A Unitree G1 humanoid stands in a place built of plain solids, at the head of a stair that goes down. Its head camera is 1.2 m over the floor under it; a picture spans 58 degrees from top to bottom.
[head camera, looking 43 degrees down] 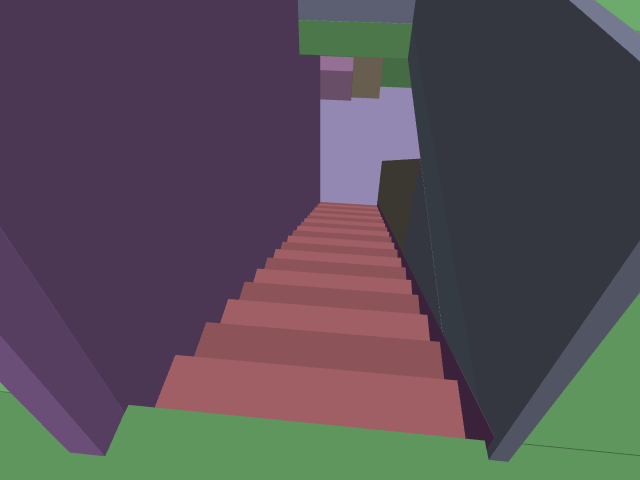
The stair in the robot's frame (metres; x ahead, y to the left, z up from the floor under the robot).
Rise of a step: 0.18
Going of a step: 0.28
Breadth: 1.01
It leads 6 degrees to the right of straight ahead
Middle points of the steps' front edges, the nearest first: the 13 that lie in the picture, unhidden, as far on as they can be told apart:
0.54 0.05 0.00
0.81 0.02 -0.17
1.09 0.00 -0.35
1.36 -0.03 -0.53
1.64 -0.06 -0.71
1.91 -0.09 -0.88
2.19 -0.11 -1.06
2.46 -0.14 -1.24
2.74 -0.17 -1.41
3.01 -0.20 -1.59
3.28 -0.22 -1.77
3.56 -0.25 -1.95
3.83 -0.28 -2.12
